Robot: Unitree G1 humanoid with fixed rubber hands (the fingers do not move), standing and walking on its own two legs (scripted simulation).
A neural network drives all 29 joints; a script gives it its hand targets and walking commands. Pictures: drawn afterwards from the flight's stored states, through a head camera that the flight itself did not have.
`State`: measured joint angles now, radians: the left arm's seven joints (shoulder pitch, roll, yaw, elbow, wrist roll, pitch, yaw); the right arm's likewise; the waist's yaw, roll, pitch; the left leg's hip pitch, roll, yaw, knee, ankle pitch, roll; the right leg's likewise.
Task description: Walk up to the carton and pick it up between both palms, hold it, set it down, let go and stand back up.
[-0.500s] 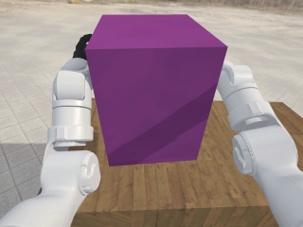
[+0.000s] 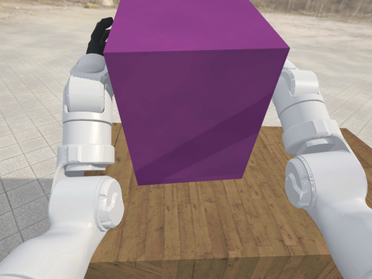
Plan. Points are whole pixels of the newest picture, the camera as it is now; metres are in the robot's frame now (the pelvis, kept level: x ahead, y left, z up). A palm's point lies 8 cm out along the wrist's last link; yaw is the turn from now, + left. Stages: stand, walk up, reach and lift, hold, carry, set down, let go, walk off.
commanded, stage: set down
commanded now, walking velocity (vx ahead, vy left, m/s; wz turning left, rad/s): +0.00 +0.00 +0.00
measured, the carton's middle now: (186, 89) +0.37 +0.00 +0.31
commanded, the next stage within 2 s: none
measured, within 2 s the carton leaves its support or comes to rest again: neither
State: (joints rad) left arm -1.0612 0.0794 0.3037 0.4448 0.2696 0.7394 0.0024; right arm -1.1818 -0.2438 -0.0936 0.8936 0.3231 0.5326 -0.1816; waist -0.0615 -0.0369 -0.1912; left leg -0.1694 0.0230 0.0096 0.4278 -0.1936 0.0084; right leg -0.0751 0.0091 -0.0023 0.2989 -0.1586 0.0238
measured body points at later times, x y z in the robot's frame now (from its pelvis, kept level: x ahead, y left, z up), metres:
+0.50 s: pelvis +0.02 +0.00 +0.00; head -0.04 +0.03 +0.45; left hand +0.43 +0.16 +0.30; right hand +0.42 -0.15 +0.25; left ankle +0.03 +0.10 -0.75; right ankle +0.01 -0.14 -0.75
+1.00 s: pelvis +0.02 +0.00 +0.00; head -0.02 +0.04 +0.45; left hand +0.44 +0.17 +0.26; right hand +0.42 -0.15 +0.22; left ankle +0.03 +0.10 -0.75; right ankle +0.01 -0.14 -0.75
